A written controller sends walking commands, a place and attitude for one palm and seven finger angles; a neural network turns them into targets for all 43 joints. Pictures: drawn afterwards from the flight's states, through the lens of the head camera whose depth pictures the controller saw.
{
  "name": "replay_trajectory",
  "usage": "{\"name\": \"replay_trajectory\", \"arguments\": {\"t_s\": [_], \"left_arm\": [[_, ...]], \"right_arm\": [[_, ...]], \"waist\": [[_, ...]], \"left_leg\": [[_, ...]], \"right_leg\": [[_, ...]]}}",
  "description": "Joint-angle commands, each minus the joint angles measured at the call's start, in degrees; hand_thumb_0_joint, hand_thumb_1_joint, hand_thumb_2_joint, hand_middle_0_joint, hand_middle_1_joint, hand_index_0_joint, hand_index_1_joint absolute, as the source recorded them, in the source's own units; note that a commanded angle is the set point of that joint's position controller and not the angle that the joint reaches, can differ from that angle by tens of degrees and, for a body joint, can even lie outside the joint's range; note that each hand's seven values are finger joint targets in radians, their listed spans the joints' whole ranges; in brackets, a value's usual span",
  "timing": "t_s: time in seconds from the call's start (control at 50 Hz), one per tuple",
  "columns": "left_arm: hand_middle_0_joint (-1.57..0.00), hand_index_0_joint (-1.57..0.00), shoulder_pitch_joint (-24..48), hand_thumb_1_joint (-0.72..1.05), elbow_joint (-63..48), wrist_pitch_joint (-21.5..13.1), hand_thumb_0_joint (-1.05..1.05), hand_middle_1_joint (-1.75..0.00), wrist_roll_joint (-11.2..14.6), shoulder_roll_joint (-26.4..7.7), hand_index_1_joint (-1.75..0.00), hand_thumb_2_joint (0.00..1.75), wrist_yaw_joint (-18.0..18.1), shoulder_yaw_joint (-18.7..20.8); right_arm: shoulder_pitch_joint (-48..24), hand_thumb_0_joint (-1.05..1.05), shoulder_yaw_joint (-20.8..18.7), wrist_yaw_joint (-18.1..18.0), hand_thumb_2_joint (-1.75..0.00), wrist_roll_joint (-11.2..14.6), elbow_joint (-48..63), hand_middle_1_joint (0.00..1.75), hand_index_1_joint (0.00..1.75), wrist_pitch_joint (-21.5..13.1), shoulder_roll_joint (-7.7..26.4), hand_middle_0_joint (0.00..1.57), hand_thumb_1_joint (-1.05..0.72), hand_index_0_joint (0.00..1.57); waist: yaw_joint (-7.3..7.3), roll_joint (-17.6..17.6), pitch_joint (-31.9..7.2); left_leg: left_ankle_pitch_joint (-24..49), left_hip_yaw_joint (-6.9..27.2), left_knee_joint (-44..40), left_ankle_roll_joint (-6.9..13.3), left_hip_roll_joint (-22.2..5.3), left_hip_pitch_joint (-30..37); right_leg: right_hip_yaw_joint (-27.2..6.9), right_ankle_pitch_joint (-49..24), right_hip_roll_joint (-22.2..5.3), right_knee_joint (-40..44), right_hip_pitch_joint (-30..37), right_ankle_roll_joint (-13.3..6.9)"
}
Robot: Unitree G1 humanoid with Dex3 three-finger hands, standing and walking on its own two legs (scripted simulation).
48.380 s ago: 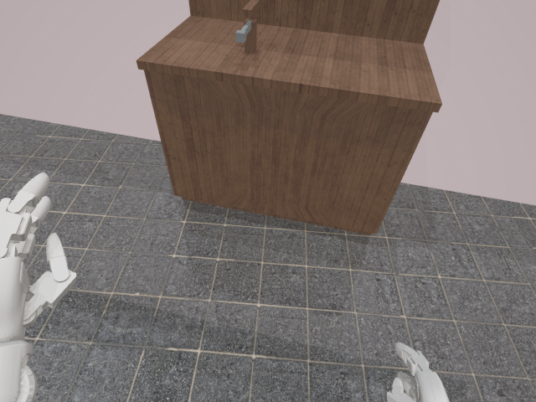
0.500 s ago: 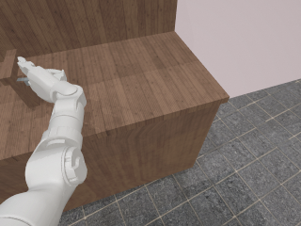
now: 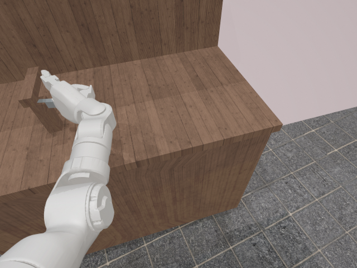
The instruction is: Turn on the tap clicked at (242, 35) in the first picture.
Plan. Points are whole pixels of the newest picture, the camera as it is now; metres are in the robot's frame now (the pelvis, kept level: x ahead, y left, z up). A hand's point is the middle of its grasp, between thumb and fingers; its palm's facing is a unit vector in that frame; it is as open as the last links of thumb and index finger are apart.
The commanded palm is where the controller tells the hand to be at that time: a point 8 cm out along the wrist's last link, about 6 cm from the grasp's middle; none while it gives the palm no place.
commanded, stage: lift the hand up off the lever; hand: left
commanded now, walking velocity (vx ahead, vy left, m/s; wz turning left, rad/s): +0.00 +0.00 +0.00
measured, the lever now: (86, 101) +0.51 +0.25 +0.10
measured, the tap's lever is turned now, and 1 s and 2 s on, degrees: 77 77 77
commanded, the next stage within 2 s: draw the hand back beside the body in 0.44 s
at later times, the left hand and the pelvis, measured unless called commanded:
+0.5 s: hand (85, 91) +0.46 +0.21 +0.17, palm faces +0.81 -0.58 -0.11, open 7.8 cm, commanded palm +0.40 +0.23 +0.18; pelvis +0.00 -0.01 +0.00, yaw +0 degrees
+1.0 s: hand (47, 140) +0.32 +0.24 +0.18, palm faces +0.42 -0.89 -0.19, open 7.7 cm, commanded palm +0.29 +0.26 +0.18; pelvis -0.02 +0.00 +0.01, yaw -2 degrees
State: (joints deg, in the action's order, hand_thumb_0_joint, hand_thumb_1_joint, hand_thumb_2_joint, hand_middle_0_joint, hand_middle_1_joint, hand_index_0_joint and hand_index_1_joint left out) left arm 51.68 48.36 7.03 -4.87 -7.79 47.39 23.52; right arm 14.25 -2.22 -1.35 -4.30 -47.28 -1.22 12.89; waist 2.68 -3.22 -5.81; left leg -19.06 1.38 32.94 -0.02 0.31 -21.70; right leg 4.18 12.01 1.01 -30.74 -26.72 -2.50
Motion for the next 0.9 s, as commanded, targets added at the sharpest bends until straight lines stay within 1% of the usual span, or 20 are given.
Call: {"name": "replay_trajectory", "arguments": {"t_s": [0.0, 0.06, 0.1, 0.18, 0.2, 0.24, 0.34, 0.42, 0.52, 0.54, 0.56, 0.6, 0.66, 0.68, 0.7, 0.72, 0.74, 0.78, 0.82, 0.88], "left_arm": [[-0.15, -0.15, 27.07, 0.9, -13.57, -1.08, 0.0, -0.15, -2.22, -13.84, -0.15, 0.9, 0.95, 0.43], [-0.15, -0.15, 28.52, 0.9, -15.94, -0.44, 0.0, -0.15, -3.06, -11.34, -0.15, 0.9, 1.16, -2.18], [-0.15, -0.15, 27.27, 0.9, -17.13, -0.14, 0.0, -0.15, -3.49, -12.35, -0.15, 0.9, 1.19, -1.38], [-0.15, -0.15, 29.09, 0.9, -17.68, 0.87, 0.0, -0.15, -2.75, -8.55, -0.15, 0.9, 0.35, -4.99], [-0.15, -0.15, 28.55, 0.9, -17.52, 1.04, 0.0, -0.15, -2.64, -10.48, -0.15, 0.9, 0.14, -3.47], [-0.15, -0.15, 27.41, 0.9, -17.94, 1.61, 0.0, -0.15, -1.69, -9.9, -0.15, 0.9, -0.26, -3.78], [-0.15, -0.15, 26.82, 0.9, -14.83, 3.06, 0.0, -0.15, -1.34, -9.99, -0.15, 0.9, -0.15, -3.22], [-0.15, -0.15, 29.07, 0.9, -17.92, 2.05, 0.0, -0.15, -2.34, -13.39, -0.15, 0.9, 0.64, -1.14], [-0.15, -0.15, 28.72, 0.9, -17.51, 1.57, 0.0, -0.15, -3.35, -11.36, -0.15, 0.9, 0.49, -3.34], [-0.15, -0.15, 24.16, 0.9, -20.92, 1.55, 0.0, -0.15, -4.67, -9.45, -0.15, 0.9, -8.41, -12.08], [-0.15, -0.15, 22.04, 0.9, -22.07, 1.01, 0.0, -0.16, -3.05, -14.03, -0.16, 0.9, -12.46, -7.75], [-0.15, -0.15, 16.13, 0.9, -26.98, -0.02, 0.0, -0.16, -0.99, -16.95, -0.16, 0.9, -17.9, -6.56], [-0.16, -0.16, 2.77, 0.9, -31.49, -1.57, 0.0, -0.17, 5.15, -15.47, -0.17, 0.9, -28.11, -7.14], [-0.16, -0.16, -1.32, 0.9, -33.08, -1.92, 0.0, -0.17, 7.56, -16.81, -0.17, 0.9, -31.58, -5.61], [-0.16, -0.16, -6.54, 0.9, -33.63, -1.68, 0.0, -0.18, 9.62, -19.98, -0.18, 0.9, -34.13, -2.12], [-0.16, -0.16, -6.39, 0.9, -37.78, -1.32, 0.0, -0.18, 11.01, -19.32, -0.18, 0.9, -35.17, -2.74], [-0.16, -0.16, -14.41, 0.9, -35.18, -5.02, 0.0, -0.18, 8.43, -32.69, -0.18, 0.9, -34.98, 1.63], [-0.16, -0.16, -16.65, 0.9, -37.97, -8.46, 0.0, -0.19, 9.1, -27.34, -0.19, 0.9, -36.87, -2.33], [-0.16, -0.16, -14.27, 0.9, -45.55, -11.41, 0.0, -0.19, 9.15, -27.23, -0.19, 0.9, -38.13, -3.89], [-0.17, -0.17, -10.7, 0.9, -50.8, -14.41, 0.0, -0.2, 9.3, -23.93, -0.2, 0.9, -38.62, -7.83]], "right_arm": [[-1.6, 0.0, -2.08, -0.88, -0.9, 0.35, 5.4, 0.3, 0.3, -1.87, 7.44, 0.2, -0.9, 0.2], [-2.29, 0.0, -1.98, -0.78, -0.9, 0.35, 5.68, 0.3, 0.3, -2.09, 6.79, 0.2, -0.9, 0.2], [-2.55, 0.0, -2.18, -0.85, -0.9, 0.36, 5.65, 0.3, 0.3, -2.08, 6.99, 0.2, -0.9, 0.2], [-3.04, 0.0, -2.01, -1.01, -0.9, 0.61, 5.49, 0.3, 0.3, -2.58, 6.61, 0.2, -0.9, 0.2], [-3.24, 0.0, -2.13, -1.26, -0.9, 0.7, 5.27, 0.3, 0.3, -2.44, 6.98, 0.2, -0.9, 0.2], [-3.45, 0.0, -2.06, -1.46, -0.9, 0.94, 5.67, 0.3, 0.3, -2.55, 6.69, 0.2, -0.9, 0.2], [-3.91, 0.0, -1.63, -1.62, -0.9, 1.18, 5.37, 0.3, 0.3, -2.53, 6.76, 0.2, -0.9, 0.2], [-3.9, 0.0, -1.88, -1.77, -0.9, 1.04, 5.53, 0.3, 0.3, -2.51, 6.72, 0.2, -0.9, 0.2], [-3.99, 0.0, -1.86, -1.57, -0.9, 0.97, 5.29, 0.3, 0.3, -2.66, 6.68, 0.2, -0.9, 0.2], [-3.09, 0.0, -2.25, -2.44, -0.9, 1.5, 5.97, 0.3, 0.3, -1.55, 8.04, 0.2, -0.9, 0.2], [-2.15, 0.0, -2.26, -3.31, -0.9, 2.29, 7.22, 0.3, 0.3, -1.5, 8.15, 0.2, -0.9, 0.2], [-2.86, 0.0, -1.6, -4.42, -0.9, 3.21, 9.1, 0.3, 0.3, -0.99, 7.82, 0.2, -0.9, 0.2], [-3.73, 0.0, -0.45, -5.43, -0.9, 5.01, 11.37, 0.3, 0.3, -0.93, 6.89, 0.2, -0.9, 0.2], [-4.04, 0.0, -0.22, -5.73, -0.9, 5.59, 12.08, 0.3, 0.3, -0.99, 6.98, 0.2, -0.9, 0.2], [-5.24, 0.0, 0.04, -6.09, -0.9, 6.31, 12.72, 0.3, 0.3, -0.76, 7.05, 0.2, -0.9, 0.2], [-6.3, 0.0, 0.59, -6.32, -0.9, 6.69, 13.73, 0.3, 0.3, -1.01, 6.41, 0.2, -0.9, 0.2], [-5.07, 0.0, 0.26, -4.43, -0.9, 6.23, 13.39, 0.3, 0.3, -1.8, 7.58, 0.2, -0.9, 0.2], [-7.39, 0.0, 0.66, -3.3, -0.9, 6.48, 14.84, 0.3, 0.3, -2.15, 6.74, 0.2, -0.9, 0.2], [-9.41, 0.0, 0.66, -3.03, -0.9, 6.82, 16.44, 0.3, 0.3, -3.37, 6.61, 0.2, -0.9, 0.2], [-10.73, 0.0, 0.55, -2.79, -0.9, 6.72, 17.25, 0.3, 0.3, -5.6, 6.9, 0.2, -0.9, 0.2]], "waist": [[-0.67, 5.13, -18.4], [-0.13, 4.75, -18.36], [-0.83, 4.01, -19.22], [0.41, 3.44, -17.54], [-0.2, 3.23, -17.85], [-0.36, 3.48, -18.72], [-0.41, 5.41, -15.25], [-1.07, 4.31, -19.39], [-0.11, 3.71, -17.88], [1.14, 5.3, -18.89], [0.1, 5.4, -20.74], [-2.37, 2.81, -22.62], [-4.09, 6.97, -18.23], [-4.89, 9.08, -16.7], [-6.57, 7.62, -14.86], [-6.98, 6.36, -13.7], [-5.78, 4.12, -10.04], [-5.54, 5.46, -4.83], [-5.01, 1.33, -3.95], [-3.39, 0.79, -4.22]], "left_leg": [[18.06, -1.65, -4.44, 0.07, -0.26, -0.51], [19.18, -2.1, -4.35, -0.01, -0.43, 0.49], [19.86, -1.83, -4.17, -0.18, -0.4, 1.18], [18.91, -1.95, -4.46, -0.24, -0.36, 1.98], [18.47, -1.77, -4.66, -0.29, -0.2, 2.07], [18.67, -2.05, -4.79, -0.15, -0.07, 2.27], [15.57, -1.71, -5.82, 0.17, 0.03, 0.37], [17.48, -1.91, -5.17, 0.33, 0.05, 1.47], [17.11, -2.04, -4.75, 0.28, -0.09, 1.4], [18.21, -2.76, -4.51, 1.1, 0.05, 4.24], [19.31, -3.1, -4.88, 1.71, 0.1, 5.33], [20.64, -2.9, -6.28, 1.94, 0.3, 6.9], [21.42, -2.72, -8.26, 2.0, -0.57, 7.19], [20.89, -2.78, -8.95, 2.12, -0.82, 7.4], [19.8, -2.77, -9.55, 2.14, -0.91, 7.42], [19.14, -3.0, -10.28, 2.16, -1.08, 8.09], [17.13, -4.3, -11.28, 2.18, -1.5, 8.09], [14.77, -4.05, -12.1, 1.9, -1.26, 6.38], [13.83, -4.37, -12.75, 1.84, -1.06, 9.13], [11.71, -4.05, -12.79, 1.85, -0.89, 11.59]], "right_leg": [[-1.35, -13.02, -1.14, 2.6, 19.11, 0.98], [-1.27, -14.11, -1.18, 2.52, 18.86, 1.03], [-1.22, -14.17, -1.01, 2.26, 19.1, 0.8], [-1.24, -13.12, -1.07, 2.84, 17.83, 0.97], [-1.25, -12.48, -1.07, 2.99, 18.38, 0.86], [-1.57, -13.42, -1.21, 3.25, 19.37, 1.01], [-1.66, -10.08, -1.57, 4.41, 18.41, 1.3], [-2.23, -12.95, -1.81, 3.9, 20.3, 1.34], [-1.9, -12.24, -1.62, 3.54, 18.56, 1.29], [-2.63, -16.71, -1.37, 2.26, 20.15, 1.04], [-2.91, -19.27, -1.39, 2.96, 22.82, 0.94], [-3.62, -21.83, -1.46, 3.26, 27.31, 0.86], [-3.85, -24.76, -1.26, 4.76, 30.93, 1.01], [-4.13, -25.37, -1.27, 5.27, 32.06, 1.2], [-4.52, -23.96, -1.3, 5.79, 32.68, 1.07], [-4.9, -22.75, -1.6, 6.58, 32.5, 1.23], [-5.21, -21.52, -3.35, 6.28, 31.9, 1.89], [-5.14, -15.73, -2.55, 7.42, 29.73, 1.33], [-5.27, -12.24, -2.14, 9.14, 27.95, 1.14], [-5.61, -8.2, -1.67, 10.79, 25.29, 1.13]]}}
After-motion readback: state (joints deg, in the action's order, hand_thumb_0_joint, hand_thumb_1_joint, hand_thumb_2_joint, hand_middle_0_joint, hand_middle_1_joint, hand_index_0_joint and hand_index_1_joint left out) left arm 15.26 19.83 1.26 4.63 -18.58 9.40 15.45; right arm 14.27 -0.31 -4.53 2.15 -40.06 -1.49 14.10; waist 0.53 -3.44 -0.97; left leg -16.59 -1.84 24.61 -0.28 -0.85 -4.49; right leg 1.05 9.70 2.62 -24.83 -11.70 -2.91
